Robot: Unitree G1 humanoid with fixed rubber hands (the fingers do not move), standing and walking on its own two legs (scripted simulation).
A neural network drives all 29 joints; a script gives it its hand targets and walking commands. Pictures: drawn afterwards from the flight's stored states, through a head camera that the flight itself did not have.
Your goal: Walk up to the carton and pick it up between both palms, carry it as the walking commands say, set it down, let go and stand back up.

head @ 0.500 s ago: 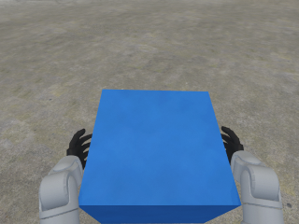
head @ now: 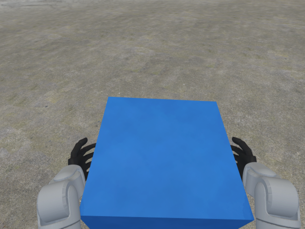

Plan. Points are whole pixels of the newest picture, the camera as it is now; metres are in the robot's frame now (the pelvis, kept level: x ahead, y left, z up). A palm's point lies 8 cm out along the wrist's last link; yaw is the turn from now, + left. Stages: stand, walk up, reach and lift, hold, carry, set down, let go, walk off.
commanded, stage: carry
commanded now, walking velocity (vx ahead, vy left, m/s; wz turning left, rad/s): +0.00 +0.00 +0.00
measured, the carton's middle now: (159, 169) +0.27 +0.01 +0.03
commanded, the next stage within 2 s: none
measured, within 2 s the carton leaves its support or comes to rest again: neither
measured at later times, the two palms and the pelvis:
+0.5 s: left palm (81, 176) +0.21 +0.19 +0.11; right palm (254, 174) +0.21 -0.20 +0.09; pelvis -0.01 -0.01 +0.00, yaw +0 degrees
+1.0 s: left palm (82, 177) +0.22 +0.19 +0.10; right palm (251, 174) +0.22 -0.20 +0.08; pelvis -0.02 -0.01 +0.00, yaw +0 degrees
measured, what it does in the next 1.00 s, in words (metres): stands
